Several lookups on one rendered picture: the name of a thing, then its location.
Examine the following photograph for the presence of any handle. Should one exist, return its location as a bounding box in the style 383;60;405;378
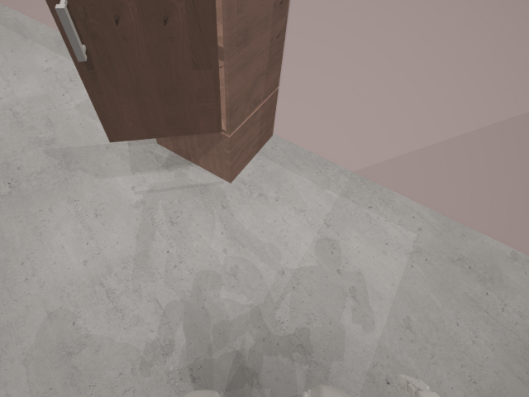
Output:
55;0;87;62

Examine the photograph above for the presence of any robot right hand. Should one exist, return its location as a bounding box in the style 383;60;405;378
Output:
397;375;440;397

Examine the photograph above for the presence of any cupboard door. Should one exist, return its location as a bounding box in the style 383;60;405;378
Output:
46;0;222;142

